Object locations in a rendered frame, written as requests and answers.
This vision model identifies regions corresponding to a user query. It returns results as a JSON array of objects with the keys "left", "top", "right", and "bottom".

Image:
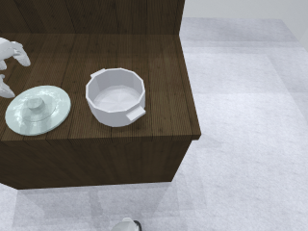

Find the robot left shin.
[{"left": 122, "top": 218, "right": 135, "bottom": 224}]

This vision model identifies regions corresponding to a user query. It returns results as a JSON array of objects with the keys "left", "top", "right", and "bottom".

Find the pot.
[{"left": 86, "top": 67, "right": 146, "bottom": 127}]

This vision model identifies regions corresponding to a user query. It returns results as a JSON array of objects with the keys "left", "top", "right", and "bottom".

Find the robot left thigh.
[{"left": 111, "top": 221, "right": 140, "bottom": 231}]

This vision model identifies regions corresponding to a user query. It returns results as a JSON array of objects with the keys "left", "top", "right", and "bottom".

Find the lid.
[{"left": 5, "top": 86, "right": 71, "bottom": 136}]

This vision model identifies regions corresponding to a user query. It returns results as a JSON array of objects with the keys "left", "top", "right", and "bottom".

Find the knob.
[{"left": 26, "top": 96, "right": 45, "bottom": 112}]

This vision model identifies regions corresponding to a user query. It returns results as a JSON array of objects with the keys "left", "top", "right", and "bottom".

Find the table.
[{"left": 0, "top": 0, "right": 202, "bottom": 190}]

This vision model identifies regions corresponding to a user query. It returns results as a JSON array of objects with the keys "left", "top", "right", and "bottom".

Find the robot left hand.
[{"left": 0, "top": 38, "right": 31, "bottom": 98}]

